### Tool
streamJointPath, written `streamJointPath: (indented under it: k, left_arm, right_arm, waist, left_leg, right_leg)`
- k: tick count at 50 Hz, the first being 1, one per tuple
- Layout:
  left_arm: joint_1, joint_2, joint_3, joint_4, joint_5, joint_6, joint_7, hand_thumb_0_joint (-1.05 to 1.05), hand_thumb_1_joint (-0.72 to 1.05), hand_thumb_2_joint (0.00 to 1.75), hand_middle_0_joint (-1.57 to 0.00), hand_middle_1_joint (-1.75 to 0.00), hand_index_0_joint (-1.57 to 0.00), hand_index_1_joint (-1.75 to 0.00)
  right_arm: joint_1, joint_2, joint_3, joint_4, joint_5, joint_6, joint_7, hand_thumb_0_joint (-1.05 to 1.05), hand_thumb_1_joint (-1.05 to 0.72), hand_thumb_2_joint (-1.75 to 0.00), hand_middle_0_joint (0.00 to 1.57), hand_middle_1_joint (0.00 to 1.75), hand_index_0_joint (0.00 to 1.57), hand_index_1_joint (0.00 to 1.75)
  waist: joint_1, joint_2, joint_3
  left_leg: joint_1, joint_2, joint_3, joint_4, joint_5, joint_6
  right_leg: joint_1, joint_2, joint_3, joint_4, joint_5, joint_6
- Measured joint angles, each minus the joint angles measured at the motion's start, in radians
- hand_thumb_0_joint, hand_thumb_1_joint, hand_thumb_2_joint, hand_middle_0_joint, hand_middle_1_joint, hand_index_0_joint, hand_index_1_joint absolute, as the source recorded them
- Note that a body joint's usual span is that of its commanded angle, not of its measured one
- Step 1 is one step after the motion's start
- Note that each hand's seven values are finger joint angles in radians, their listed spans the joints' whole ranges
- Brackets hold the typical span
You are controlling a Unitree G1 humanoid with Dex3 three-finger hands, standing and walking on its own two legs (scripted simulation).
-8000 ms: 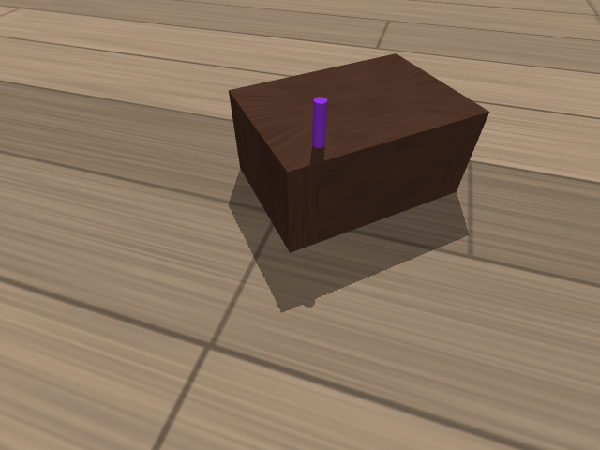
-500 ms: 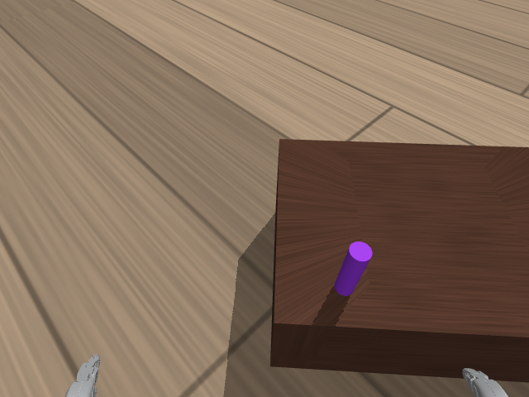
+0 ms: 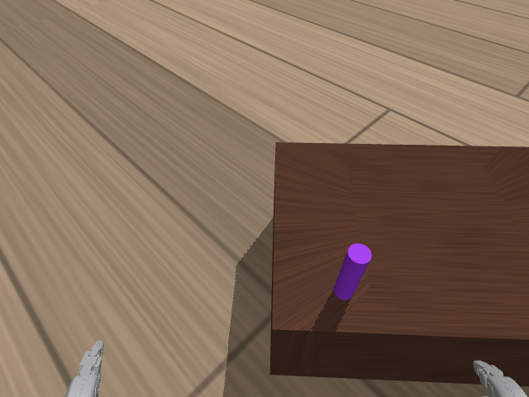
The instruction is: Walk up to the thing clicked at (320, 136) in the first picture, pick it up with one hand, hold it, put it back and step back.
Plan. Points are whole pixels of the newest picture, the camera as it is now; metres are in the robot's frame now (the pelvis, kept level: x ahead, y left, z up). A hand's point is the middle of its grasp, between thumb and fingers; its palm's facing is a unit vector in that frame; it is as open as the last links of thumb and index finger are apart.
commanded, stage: go down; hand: right
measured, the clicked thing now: (350, 273) +0.43 -0.18 -0.20
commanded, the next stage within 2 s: none
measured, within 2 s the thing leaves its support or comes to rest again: neither
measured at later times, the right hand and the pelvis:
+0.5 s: hand out of the picture +0.16 -0.28 -0.08, palm faces +0.12 +0.95 -0.29, open 17.5 cm; pelvis +0.00 +0.00 -0.01, yaw +0 degrees
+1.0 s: hand (496, 318) +0.26 -0.33 -0.01, palm faces +0.17 +0.97 -0.19, open 17.3 cm; pelvis -0.01 +0.00 -0.01, yaw +0 degrees
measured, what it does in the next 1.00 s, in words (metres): stands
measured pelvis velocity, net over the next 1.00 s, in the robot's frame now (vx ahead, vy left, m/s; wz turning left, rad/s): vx -0.01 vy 0.00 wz -0.01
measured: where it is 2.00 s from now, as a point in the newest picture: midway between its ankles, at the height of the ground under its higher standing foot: outside the picture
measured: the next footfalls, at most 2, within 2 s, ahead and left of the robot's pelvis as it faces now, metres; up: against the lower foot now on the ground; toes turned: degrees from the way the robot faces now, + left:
none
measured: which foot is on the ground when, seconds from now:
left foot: down 0.00-1.00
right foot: down 0.00-1.00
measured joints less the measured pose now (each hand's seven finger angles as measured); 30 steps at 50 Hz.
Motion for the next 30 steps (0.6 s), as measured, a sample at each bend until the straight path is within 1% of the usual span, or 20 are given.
streamJointPath:
  k: [12, 17, 26, 30]
  left_arm:
    - [0.057, -0.012, -0.012, -0.103, -0.007, 0.005, 0.023, -0.01, -0.52, 0.05, -0.07, -0.06, -0.06, -0.07]
    - [0.076, -0.011, -0.020, -0.146, -0.011, 0.002, 0.033, -0.01, -0.52, 0.05, -0.07, -0.06, -0.06, -0.06]
    - [0.114, -0.015, -0.041, -0.214, -0.014, -0.004, 0.047, -0.01, -0.52, 0.05, -0.07, -0.06, -0.06, -0.06]
    - [0.126, -0.018, -0.041, -0.229, -0.013, -0.005, 0.051, -0.01, -0.52, 0.06, -0.07, -0.06, -0.06, -0.06]
  right_arm:
    - [0.056, -0.005, -0.017, -0.126, 0.017, 0.047, 0.003, -0.01, 0.56, -0.05, 0.03, 0.06, 0.04, 0.06]
    - [0.076, -0.013, -0.029, -0.165, 0.027, 0.060, 0.014, -0.01, 0.55, -0.05, 0.03, 0.05, 0.04, 0.06]
    - [0.106, -0.025, -0.057, -0.217, 0.042, 0.063, 0.037, -0.01, 0.54, -0.06, 0.04, 0.05, 0.05, 0.06]
    - [0.110, -0.032, -0.069, -0.230, 0.046, 0.062, 0.049, -0.01, 0.53, -0.06, 0.04, 0.05, 0.05, 0.06]
  waist:
    - [0.002, 0.000, -0.026]
    - [0.001, 0.001, -0.035]
    - [0.002, 0.003, -0.047]
    - [0.002, 0.005, -0.052]
  left_leg:
    - [-0.037, 0.001, 0.003, 0.049, -0.026, -0.003]
    - [-0.048, 0.000, 0.004, 0.064, -0.034, -0.002]
    - [-0.060, 0.000, 0.009, 0.083, -0.047, -0.002]
    - [-0.062, 0.001, 0.010, 0.090, -0.053, -0.003]
  right_leg:
    - [-0.043, 0.000, 0.006, 0.056, -0.028, -0.002]
    - [-0.055, 0.000, 0.009, 0.072, -0.036, -0.001]
    - [-0.071, 0.000, 0.014, 0.095, -0.049, 0.000]
    - [-0.075, 0.001, 0.016, 0.103, -0.054, -0.001]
